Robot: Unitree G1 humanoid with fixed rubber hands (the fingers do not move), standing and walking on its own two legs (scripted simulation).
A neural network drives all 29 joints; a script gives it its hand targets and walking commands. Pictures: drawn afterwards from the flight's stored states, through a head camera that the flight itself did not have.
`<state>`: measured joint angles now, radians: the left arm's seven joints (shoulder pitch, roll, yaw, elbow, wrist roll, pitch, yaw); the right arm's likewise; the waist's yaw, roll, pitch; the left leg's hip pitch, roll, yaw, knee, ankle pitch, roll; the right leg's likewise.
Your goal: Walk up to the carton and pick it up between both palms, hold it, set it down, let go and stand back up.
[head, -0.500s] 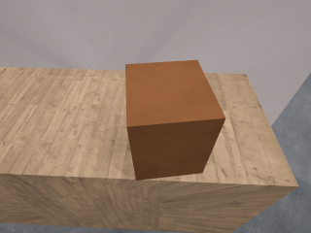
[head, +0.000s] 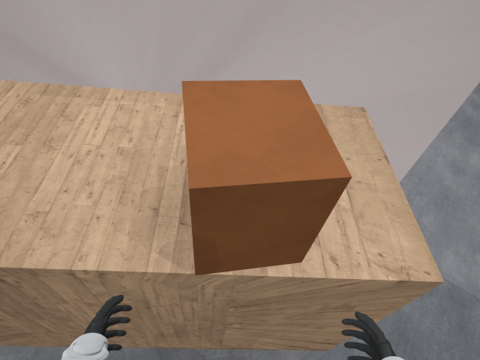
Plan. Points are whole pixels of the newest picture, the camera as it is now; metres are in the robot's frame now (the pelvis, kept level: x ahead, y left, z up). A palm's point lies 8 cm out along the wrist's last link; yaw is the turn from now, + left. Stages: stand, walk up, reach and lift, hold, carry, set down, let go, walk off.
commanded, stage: reach and lift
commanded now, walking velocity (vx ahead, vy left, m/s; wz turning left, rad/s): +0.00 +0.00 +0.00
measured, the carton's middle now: (246, 179) +0.41 -0.01 +0.07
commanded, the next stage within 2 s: none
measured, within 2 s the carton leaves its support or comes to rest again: neither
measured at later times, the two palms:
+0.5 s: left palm (82, 352) +0.16 +0.23 -0.03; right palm (383, 354) +0.16 -0.24 -0.05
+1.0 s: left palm out of the picture +0.14 +0.22 +0.01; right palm (408, 355) +0.15 -0.24 +0.00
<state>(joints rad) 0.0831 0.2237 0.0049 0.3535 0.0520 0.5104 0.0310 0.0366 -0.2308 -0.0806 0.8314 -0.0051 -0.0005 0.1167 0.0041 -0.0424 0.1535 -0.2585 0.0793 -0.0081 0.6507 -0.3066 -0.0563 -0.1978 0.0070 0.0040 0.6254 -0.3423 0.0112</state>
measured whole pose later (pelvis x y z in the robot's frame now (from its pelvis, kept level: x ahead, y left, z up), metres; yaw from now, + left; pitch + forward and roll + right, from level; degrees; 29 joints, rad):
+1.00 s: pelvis +0.01 +0.01 +0.02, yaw -2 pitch -6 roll +0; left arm 0.47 0.15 -0.03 -0.04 -0.07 0.26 0.17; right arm 0.40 -0.29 -0.08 0.23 0.16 0.03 0.14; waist 0.06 -0.01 0.04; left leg -0.06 0.06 0.05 0.31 -0.15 -0.04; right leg -0.04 -0.01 0.05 0.33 -0.19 0.02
